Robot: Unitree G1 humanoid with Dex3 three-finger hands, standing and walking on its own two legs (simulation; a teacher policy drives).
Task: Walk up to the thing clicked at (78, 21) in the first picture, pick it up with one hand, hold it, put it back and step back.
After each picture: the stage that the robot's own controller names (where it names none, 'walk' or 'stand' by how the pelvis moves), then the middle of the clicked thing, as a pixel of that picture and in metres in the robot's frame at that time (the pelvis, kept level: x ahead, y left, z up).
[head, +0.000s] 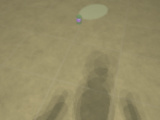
stand; (78, 19) +1.83 +0.06 -0.72
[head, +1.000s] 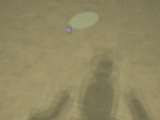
walk; (68, 29) +1.68 +0.22 -0.71
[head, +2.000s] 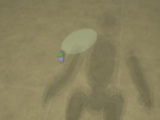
walk; (60, 58) +1.12 +0.32 -0.72
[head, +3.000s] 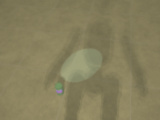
walk; (59, 89) +0.73 +0.27 -0.72
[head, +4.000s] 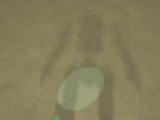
stand; out of the picture +0.46 +0.25 -0.72
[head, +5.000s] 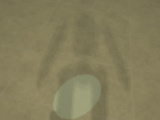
stand; out of the picture +0.41 +0.21 -0.72
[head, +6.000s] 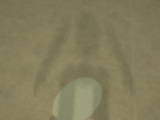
walk; out of the picture +0.37 +0.22 -0.71
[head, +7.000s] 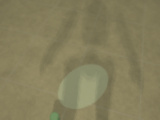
stand; (55, 119) +0.40 +0.19 -0.70
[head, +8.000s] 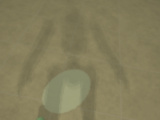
walk; out of the picture +0.43 +0.21 -0.71
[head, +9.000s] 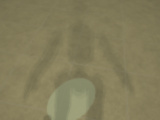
walk; out of the picture +0.40 +0.25 -0.70
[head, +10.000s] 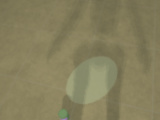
stand; (64, 115) +0.36 +0.21 -0.69
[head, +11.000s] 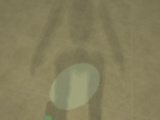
stand; out of the picture +0.36 +0.20 -0.70
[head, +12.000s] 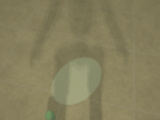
stand; (50, 117) +0.36 +0.20 -0.70
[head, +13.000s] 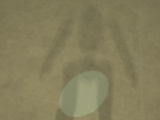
stand; out of the picture +0.38 +0.19 -0.70
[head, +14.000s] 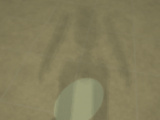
stand; out of the picture +0.33 +0.20 -0.72
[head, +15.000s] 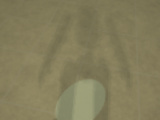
stand; out of the picture +0.32 +0.19 -0.72
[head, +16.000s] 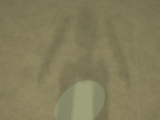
stand; out of the picture +0.32 +0.19 -0.72
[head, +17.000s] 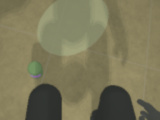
go down; (35, 70) +0.41 +0.19 -0.38
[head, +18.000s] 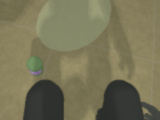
go down; (35, 66) +0.42 +0.19 -0.31
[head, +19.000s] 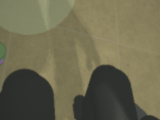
close in; out of the picture +0.41 +0.21 -0.23
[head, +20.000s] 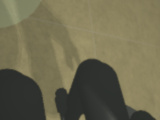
close; out of the picture +0.40 +0.23 -0.23
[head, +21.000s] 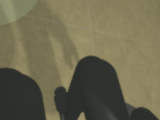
lift; out of the picture +0.40 +0.22 -0.22
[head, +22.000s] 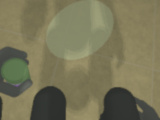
lift; (18, 75) +0.33 +0.22 -0.05
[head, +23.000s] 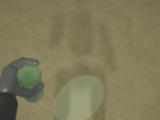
hold; (31, 84) +0.33 +0.17 +0.04
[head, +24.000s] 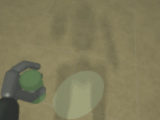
hold; (33, 87) +0.33 +0.17 +0.01
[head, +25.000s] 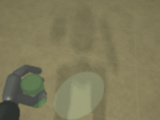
hold; (34, 91) +0.31 +0.17 +0.01
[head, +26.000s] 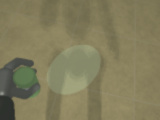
crouch; (28, 83) +0.34 +0.18 -0.05
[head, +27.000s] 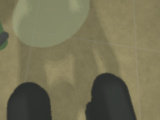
lower; out of the picture +0.48 +0.23 -0.08
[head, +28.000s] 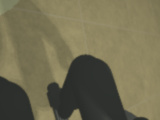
lower; out of the picture +0.44 +0.24 -0.23
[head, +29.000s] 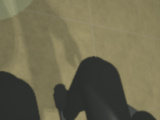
lower; out of the picture +0.41 +0.25 -0.23
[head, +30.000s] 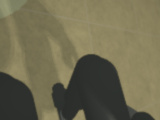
lower; out of the picture +0.42 +0.23 -0.23
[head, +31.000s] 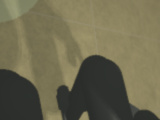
lower; out of the picture +0.41 +0.24 -0.22
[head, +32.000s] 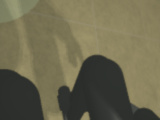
open; out of the picture +0.41 +0.23 -0.22
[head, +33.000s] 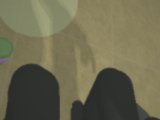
stand; out of the picture +0.41 +0.21 -0.23
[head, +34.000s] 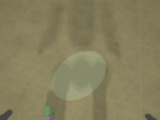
stand; (48, 113) +0.38 +0.18 -0.59
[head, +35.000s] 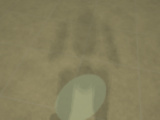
stand; out of the picture +0.35 +0.18 -0.66
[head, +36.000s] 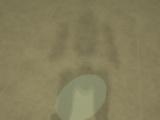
stand; out of the picture +0.36 +0.18 -0.66
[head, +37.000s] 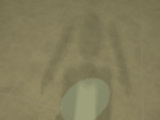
stand; out of the picture +0.37 +0.18 -0.71
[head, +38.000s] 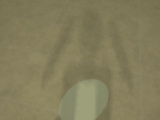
stand; out of the picture +0.35 +0.19 -0.72
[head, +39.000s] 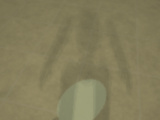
stand; out of the picture +0.35 +0.20 -0.72
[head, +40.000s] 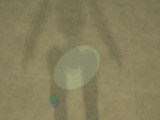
walk; (54, 101) +0.46 +0.19 -0.70
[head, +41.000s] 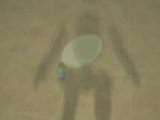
walk; (60, 74) +0.79 +0.26 -0.71
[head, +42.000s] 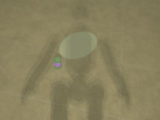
stand; (57, 63) +0.98 +0.19 -0.71
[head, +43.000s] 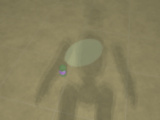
stand; (62, 71) +0.95 +0.20 -0.72
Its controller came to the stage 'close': yes
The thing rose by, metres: 0.72
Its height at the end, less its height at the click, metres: +0.00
